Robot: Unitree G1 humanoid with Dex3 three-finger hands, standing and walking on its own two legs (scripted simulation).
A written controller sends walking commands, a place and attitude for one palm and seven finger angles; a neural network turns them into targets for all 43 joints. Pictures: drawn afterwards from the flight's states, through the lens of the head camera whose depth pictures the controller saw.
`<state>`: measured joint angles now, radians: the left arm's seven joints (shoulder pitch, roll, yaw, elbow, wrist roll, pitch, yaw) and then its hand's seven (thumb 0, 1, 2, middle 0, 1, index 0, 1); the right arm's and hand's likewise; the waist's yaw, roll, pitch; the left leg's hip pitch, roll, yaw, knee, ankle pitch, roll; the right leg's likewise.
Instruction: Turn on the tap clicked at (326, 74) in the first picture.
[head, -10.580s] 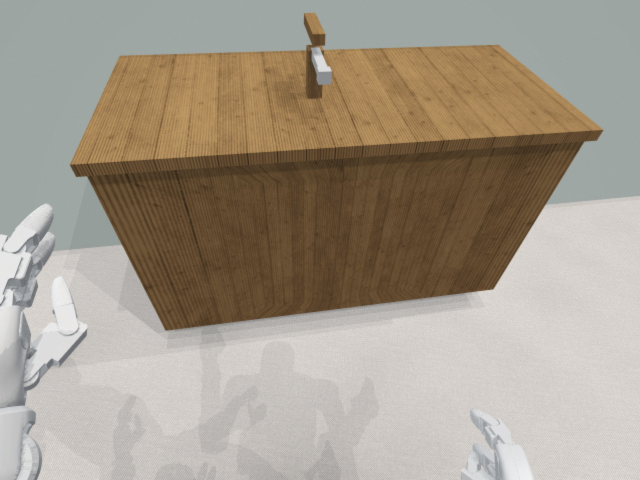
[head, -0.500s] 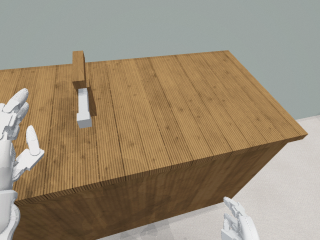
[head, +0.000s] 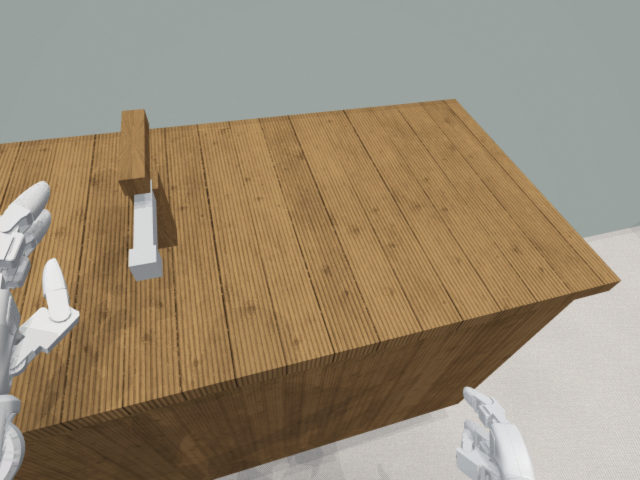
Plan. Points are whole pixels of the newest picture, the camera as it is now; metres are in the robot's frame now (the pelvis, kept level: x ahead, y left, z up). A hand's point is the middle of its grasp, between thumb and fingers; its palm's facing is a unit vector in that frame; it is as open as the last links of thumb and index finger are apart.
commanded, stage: come to a stop and stand still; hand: left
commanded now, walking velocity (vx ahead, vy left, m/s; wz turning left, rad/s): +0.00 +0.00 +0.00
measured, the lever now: (146, 263) +0.31 +0.23 +0.11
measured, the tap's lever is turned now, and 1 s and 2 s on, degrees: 0 0 0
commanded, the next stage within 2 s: look again from close up in 0.04 s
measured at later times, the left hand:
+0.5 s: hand (78, 337) +0.20 +0.23 +0.16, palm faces +0.37 -0.85 -0.37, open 7.4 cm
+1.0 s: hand (121, 327) +0.21 +0.20 +0.16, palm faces +0.34 -0.86 -0.39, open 7.4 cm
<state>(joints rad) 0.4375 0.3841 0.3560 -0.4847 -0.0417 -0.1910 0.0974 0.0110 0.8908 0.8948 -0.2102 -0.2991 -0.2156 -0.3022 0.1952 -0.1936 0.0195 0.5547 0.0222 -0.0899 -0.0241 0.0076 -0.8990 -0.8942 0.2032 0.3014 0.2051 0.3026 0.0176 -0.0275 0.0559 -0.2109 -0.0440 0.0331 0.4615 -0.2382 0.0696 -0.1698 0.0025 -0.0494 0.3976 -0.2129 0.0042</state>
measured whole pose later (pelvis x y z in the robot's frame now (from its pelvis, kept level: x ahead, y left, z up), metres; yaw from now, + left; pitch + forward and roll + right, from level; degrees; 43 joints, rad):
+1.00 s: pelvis -0.02 -0.04 +0.00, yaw -1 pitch +0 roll -1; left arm 0.44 0.38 0.36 -0.50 -0.07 -0.17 0.10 0.01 0.89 0.89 -0.21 -0.30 -0.21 -0.30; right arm 0.20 -0.17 0.02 0.54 0.02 -0.09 -0.02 0.01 -0.90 -0.89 0.20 0.30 0.21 0.30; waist 0.01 -0.01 0.06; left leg -0.24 0.01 0.02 0.45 -0.21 0.02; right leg -0.20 0.06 -0.06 0.38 -0.18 -0.05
